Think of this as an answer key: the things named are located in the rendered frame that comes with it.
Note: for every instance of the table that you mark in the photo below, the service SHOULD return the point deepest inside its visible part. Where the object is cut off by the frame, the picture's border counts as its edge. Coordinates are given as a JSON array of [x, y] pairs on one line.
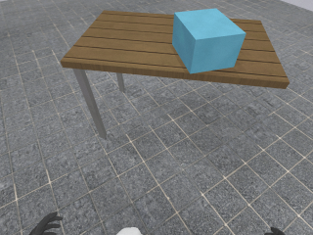
[[141, 43]]

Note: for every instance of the robot left hand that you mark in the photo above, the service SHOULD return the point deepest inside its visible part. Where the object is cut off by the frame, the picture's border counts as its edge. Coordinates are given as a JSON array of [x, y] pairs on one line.
[[43, 224]]

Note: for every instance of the carton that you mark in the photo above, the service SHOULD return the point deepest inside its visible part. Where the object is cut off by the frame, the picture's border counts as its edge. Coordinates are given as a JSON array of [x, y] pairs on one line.
[[206, 40]]

